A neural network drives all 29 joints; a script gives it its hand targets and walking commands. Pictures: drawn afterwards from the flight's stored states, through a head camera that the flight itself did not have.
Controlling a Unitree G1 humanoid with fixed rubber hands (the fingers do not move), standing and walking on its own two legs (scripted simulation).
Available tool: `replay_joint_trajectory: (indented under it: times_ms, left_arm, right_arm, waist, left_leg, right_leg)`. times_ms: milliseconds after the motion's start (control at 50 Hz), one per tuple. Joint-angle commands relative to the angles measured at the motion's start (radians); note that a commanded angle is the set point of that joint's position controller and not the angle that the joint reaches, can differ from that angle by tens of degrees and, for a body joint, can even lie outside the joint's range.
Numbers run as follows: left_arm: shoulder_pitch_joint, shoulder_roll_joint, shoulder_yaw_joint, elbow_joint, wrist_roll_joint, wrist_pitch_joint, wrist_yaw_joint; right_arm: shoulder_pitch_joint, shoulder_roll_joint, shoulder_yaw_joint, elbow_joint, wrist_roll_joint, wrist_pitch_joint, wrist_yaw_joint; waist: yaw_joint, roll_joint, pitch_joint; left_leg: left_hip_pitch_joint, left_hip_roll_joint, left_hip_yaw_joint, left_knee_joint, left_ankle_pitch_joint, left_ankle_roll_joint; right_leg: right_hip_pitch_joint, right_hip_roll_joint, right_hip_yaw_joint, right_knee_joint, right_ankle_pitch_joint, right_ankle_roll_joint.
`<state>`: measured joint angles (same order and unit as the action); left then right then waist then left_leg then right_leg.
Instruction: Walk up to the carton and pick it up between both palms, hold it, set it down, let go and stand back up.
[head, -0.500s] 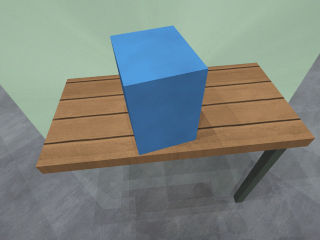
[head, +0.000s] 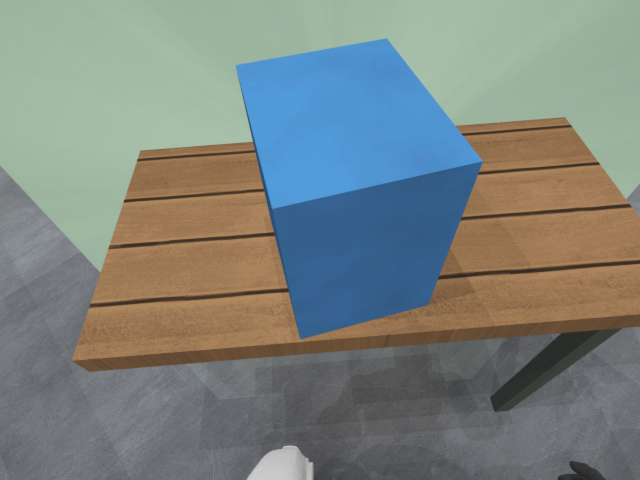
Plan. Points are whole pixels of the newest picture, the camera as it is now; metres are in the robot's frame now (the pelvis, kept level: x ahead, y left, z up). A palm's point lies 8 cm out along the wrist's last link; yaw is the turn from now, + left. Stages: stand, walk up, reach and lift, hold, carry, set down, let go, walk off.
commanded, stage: walk up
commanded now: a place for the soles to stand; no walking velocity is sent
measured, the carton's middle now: (341, 196) +0.44 +0.00 +0.09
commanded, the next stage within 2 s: none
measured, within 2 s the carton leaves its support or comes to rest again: neither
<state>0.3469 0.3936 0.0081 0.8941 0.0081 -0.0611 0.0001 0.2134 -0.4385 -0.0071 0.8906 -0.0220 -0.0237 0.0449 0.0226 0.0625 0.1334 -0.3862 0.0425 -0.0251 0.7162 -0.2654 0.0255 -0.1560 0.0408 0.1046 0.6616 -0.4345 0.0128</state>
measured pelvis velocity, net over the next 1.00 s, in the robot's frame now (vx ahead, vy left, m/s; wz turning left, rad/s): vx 0.02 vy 0.01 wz -0.01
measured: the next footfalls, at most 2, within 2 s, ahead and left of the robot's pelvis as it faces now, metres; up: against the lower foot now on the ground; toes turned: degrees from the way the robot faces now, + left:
right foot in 0.30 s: +0.08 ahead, -0.12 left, +0.00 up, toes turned +5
right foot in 1.90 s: +0.07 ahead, -0.08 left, +0.00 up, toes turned +0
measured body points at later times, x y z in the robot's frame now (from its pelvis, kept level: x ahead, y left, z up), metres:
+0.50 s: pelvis +0.00 +0.00 +0.00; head +0.01 -0.01 +0.45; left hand +0.06 +0.32 -0.11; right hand +0.08 -0.30 -0.13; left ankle +0.07 +0.12 -0.71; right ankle +0.04 -0.12 -0.71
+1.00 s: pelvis +0.02 +0.01 +0.01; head +0.03 +0.01 +0.46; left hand +0.08 +0.32 -0.11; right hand +0.10 -0.28 -0.11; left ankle +0.07 +0.12 -0.71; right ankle +0.04 -0.12 -0.71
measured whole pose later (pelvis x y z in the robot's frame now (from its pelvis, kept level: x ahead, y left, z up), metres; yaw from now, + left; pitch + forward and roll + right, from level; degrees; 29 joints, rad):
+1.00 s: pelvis +0.02 +0.01 +0.01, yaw -1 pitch +0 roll -1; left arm 0.29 0.38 0.01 0.89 0.01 -0.02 0.00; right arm 0.19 -0.35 -0.01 0.96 0.00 -0.01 0.04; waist 0.00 0.02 0.03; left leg -0.38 0.01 0.01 0.64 -0.25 0.02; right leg -0.31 0.04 0.08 0.61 -0.30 0.01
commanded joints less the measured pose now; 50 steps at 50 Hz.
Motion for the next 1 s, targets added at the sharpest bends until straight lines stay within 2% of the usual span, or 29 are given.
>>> replay_joint_trajectory:
  times_ms: [0,20,40,60,80,100,140,180,200,220,240,260,280,300,320,340,360,380,400,420,440,460,500,540,580,740,780,900,980]
  left_arm:
    - [0.063,0.153,0.052,-0.092,-0.030,-0.011,0.040]
    - [0.082,0.230,0.066,-0.055,-0.021,0.006,0.046]
    - [0.079,0.242,0.069,-0.050,-0.018,0.007,0.045]
    - [0.066,0.236,0.072,-0.042,-0.013,0.008,0.040]
    - [0.056,0.221,0.070,-0.036,-0.013,0.006,0.034]
    - [0.052,0.213,0.071,-0.035,-0.016,0.004,0.030]
    - [0.034,0.193,0.064,-0.040,-0.017,0.006,0.029]
    - [0.034,0.188,0.063,-0.035,-0.017,0.009,0.032]
    - [0.046,0.188,0.065,-0.027,-0.015,0.010,0.033]
    - [0.063,0.184,0.065,-0.018,-0.012,0.011,0.034]
    - [0.086,0.177,0.066,-0.001,-0.009,0.009,0.035]
    - [0.090,0.183,0.071,0.007,0.001,0.006,0.038]
    - [0.068,0.197,0.073,0.000,0.013,0.003,0.041]
    - [0.019,0.225,0.076,-0.019,0.027,0.001,0.040]
    - [-0.079,0.263,0.079,-0.044,0.022,-0.003,0.036]
    - [-0.148,0.276,0.076,-0.056,0.019,-0.001,0.029]
    - [-0.186,0.263,0.068,-0.055,0.018,0.000,0.025]
    - [-0.190,0.235,0.060,-0.049,0.013,0.004,0.021]
    - [-0.176,0.212,0.056,-0.046,0.007,0.006,0.018]
    - [-0.156,0.198,0.054,-0.041,0.005,0.008,0.017]
    - [-0.127,0.190,0.053,-0.029,0.003,0.011,0.015]
    - [-0.102,0.190,0.054,-0.020,0.001,0.014,0.012]
    - [-0.087,0.187,0.056,-0.014,0.004,0.017,0.007]
    - [-0.115,0.194,0.056,-0.015,0.007,0.017,0.004]
    - [-0.126,0.194,0.053,-0.010,0.004,0.016,0.004]
    - [-0.116,0.188,0.046,0.008,-0.006,0.013,0.004]
    - [-0.111,0.185,0.044,0.008,-0.009,0.013,0.005]
    - [-0.114,0.181,0.040,0.004,-0.013,0.010,0.010]
    - [-0.117,0.176,0.038,0.007,-0.013,0.009,0.012]
  right_arm:
    - [0.167,-0.262,-0.132,-0.056,0.007,-0.035,-0.040]
    - [0.102,-0.257,-0.123,-0.061,0.025,-0.033,-0.035]
    - [0.051,-0.251,-0.124,-0.071,0.024,-0.032,-0.036]
    - [0.022,-0.217,-0.118,-0.072,0.028,-0.032,-0.039]
    - [0.008,-0.191,-0.108,-0.076,0.028,-0.033,-0.043]
    - [0.014,-0.181,-0.104,-0.073,0.028,-0.032,-0.047]
    - [0.023,-0.187,-0.105,-0.061,0.021,-0.028,-0.048]
    - [0.000,-0.184,-0.104,-0.065,0.014,-0.020,-0.049]
    - [-0.024,-0.184,-0.105,-0.069,0.012,-0.015,-0.048]
    - [-0.057,-0.183,-0.104,-0.076,0.012,-0.009,-0.046]
    - [-0.095,-0.178,-0.099,-0.082,0.016,-0.003,-0.045]
    - [-0.102,-0.158,-0.090,-0.086,0.020,0.002,-0.044]
    - [-0.090,-0.129,-0.081,-0.083,0.025,0.005,-0.043]
    - [-0.068,-0.094,-0.073,-0.081,0.033,0.007,-0.042]
    - [-0.082,-0.089,-0.073,-0.057,0.034,0.014,-0.040]
    - [-0.054,-0.120,-0.085,-0.029,0.030,0.019,-0.041]
    - [-0.016,-0.116,-0.083,-0.007,0.026,0.012,-0.039]
    - [-0.001,-0.115,-0.080,0.002,0.026,0.005,-0.035]
    - [-0.005,-0.126,-0.079,0.005,0.024,-0.002,-0.035]
    - [-0.016,-0.152,-0.081,0.002,0.022,-0.009,-0.035]
    - [-0.047,-0.164,-0.079,-0.003,0.018,-0.012,-0.037]
    - [-0.077,-0.168,-0.074,-0.010,0.017,-0.012,-0.037]
    - [-0.108,-0.164,-0.067,-0.003,0.014,-0.009,-0.035]
    - [-0.100,-0.157,-0.066,0.017,0.012,-0.008,-0.034]
    - [-0.092,-0.161,-0.063,0.030,0.012,-0.011,-0.033]
    - [-0.109,-0.157,-0.050,0.035,0.015,-0.024,-0.036]
    - [-0.106,-0.161,-0.050,0.035,0.015,-0.027,-0.037]
    - [-0.106,-0.147,-0.048,0.037,0.018,-0.031,-0.039]
    - [-0.112,-0.137,-0.048,0.038,0.019,-0.030,-0.041]
  waist:
    - [-0.057,0.113,-0.229]
    - [-0.050,0.028,-0.220]
    - [-0.040,0.047,-0.180]
    - [-0.025,0.038,-0.162]
    - [-0.023,0.054,-0.161]
    - [-0.026,0.062,-0.161]
    - [-0.037,0.089,-0.148]
    - [-0.034,0.108,-0.150]
    - [-0.025,0.125,-0.150]
    - [-0.009,0.115,-0.158]
    - [0.013,0.106,-0.163]
    - [0.020,0.084,-0.166]
    - [0.014,0.013,-0.163]
    - [-0.015,-0.121,-0.152]
    - [-0.034,-0.158,-0.084]
    - [-0.057,-0.135,-0.073]
    - [-0.078,-0.144,-0.074]
    - [-0.086,-0.146,-0.084]
    - [-0.078,-0.135,-0.099]
    - [-0.059,-0.117,-0.116]
    - [-0.034,-0.109,-0.114]
    - [-0.014,-0.107,-0.118]
    - [0.003,-0.091,-0.099]
    - [-0.013,-0.077,-0.064]
    - [-0.020,-0.075,-0.058]
    - [-0.014,-0.069,-0.135]
    - [-0.012,-0.061,-0.155]
    - [-0.015,-0.046,-0.204]
    - [-0.018,-0.048,-0.212]
  left_leg:
    - [0.459,0.321,-0.496,-0.362,0.436,0.146]
    - [0.360,0.346,-0.518,-0.368,0.295,0.223]
    - [0.296,0.344,-0.503,-0.378,0.234,0.255]
    - [0.287,0.307,-0.408,-0.353,0.233,0.235]
    - [0.270,0.273,-0.329,-0.327,0.267,0.215]
    - [0.253,0.247,-0.281,-0.295,0.316,0.207]
    - [0.186,0.218,-0.231,-0.270,0.356,0.207]
    - [0.135,0.215,-0.215,-0.264,0.317,0.203]
    - [0.111,0.214,-0.212,-0.262,0.291,0.199]
    - [0.073,0.206,-0.201,-0.250,0.230,0.186]
    - [0.026,0.185,-0.180,-0.222,0.151,0.162]
    - [-0.011,0.164,-0.165,-0.185,0.087,0.125]
    - [-0.033,0.137,-0.151,-0.141,0.027,0.084]
    - [-0.045,0.067,-0.107,-0.066,-0.084,0.031]
    - [0.019,-0.030,-0.035,-0.012,-0.182,-0.007]
    - [0.138,-0.045,-0.035,0.025,-0.231,0.003]
    - [0.197,-0.040,-0.041,-0.026,-0.209,0.013]
    - [0.224,-0.022,-0.046,-0.107,-0.176,0.024]
    - [0.231,0.021,-0.100,-0.202,-0.141,0.040]
    - [0.215,0.072,-0.163,-0.259,-0.139,0.060]
    - [0.150,0.113,-0.213,-0.300,-0.193,0.081]
    - [0.088,0.128,-0.221,-0.312,-0.245,0.089]
    - [0.036,0.100,-0.189,-0.319,-0.316,0.063]
    - [0.055,0.071,-0.160,-0.314,-0.300,0.047]
    - [0.089,0.075,-0.160,-0.322,-0.267,0.048]
    - [0.129,0.103,-0.158,-0.347,-0.170,0.051]
    - [0.145,0.114,-0.160,-0.346,-0.108,0.055]
    - [0.190,0.121,-0.140,-0.317,0.091,0.057]
    - [0.207,0.120,-0.129,-0.307,0.137,0.056]
  right_leg:
    - [-0.339,0.071,-0.019,0.398,-0.166,-0.024]
    - [-0.293,0.025,0.017,0.433,-0.192,-0.037]
    - [-0.300,0.000,0.000,0.471,-0.171,-0.043]
    - [-0.305,-0.029,0.003,0.453,-0.142,-0.045]
    - [-0.299,-0.047,0.002,0.406,-0.135,-0.043]
    - [-0.293,-0.057,-0.007,0.376,-0.127,-0.038]
    - [-0.253,-0.055,-0.049,0.298,-0.123,-0.034]
    - [-0.213,-0.056,-0.088,0.206,-0.092,-0.036]
    - [-0.185,-0.055,-0.107,0.151,-0.075,-0.040]
    - [-0.129,-0.053,-0.119,0.072,-0.019,-0.048]
    - [-0.054,-0.046,-0.117,-0.029,0.082,-0.060]
    - [0.002,-0.033,-0.079,-0.091,0.154,-0.075]
    - [0.004,-0.062,0.035,-0.153,0.168,-0.099]
    - [-0.047,-0.168,0.256,-0.256,0.137,-0.142]
    - [-0.216,-0.272,0.424,-0.353,-0.009,-0.198]
    - [-0.329,-0.290,0.415,-0.345,-0.052,-0.239]
    - [-0.373,-0.256,0.348,-0.308,-0.035,-0.227]
    - [-0.371,-0.206,0.262,-0.282,-0.034,-0.178]
    - [-0.348,-0.156,0.195,-0.241,-0.008,-0.131]
    - [-0.312,-0.114,0.135,-0.191,0.028,-0.101]
    - [-0.260,-0.082,0.099,-0.158,0.038,-0.091]
    - [-0.196,-0.067,0.085,-0.148,0.037,-0.093]
    - [-0.169,-0.073,0.109,-0.197,-0.042,-0.108]
    - [-0.224,-0.086,0.138,-0.233,-0.103,-0.113]
    - [-0.248,-0.088,0.131,-0.235,-0.058,-0.109]
    - [-0.170,-0.083,0.092,-0.181,0.194,-0.097]
    - [-0.150,-0.081,0.080,-0.161,0.242,-0.093]
    - [-0.120,-0.091,0.072,-0.157,0.314,-0.084]
    - [-0.119,-0.096,0.073,-0.163,0.330,-0.081]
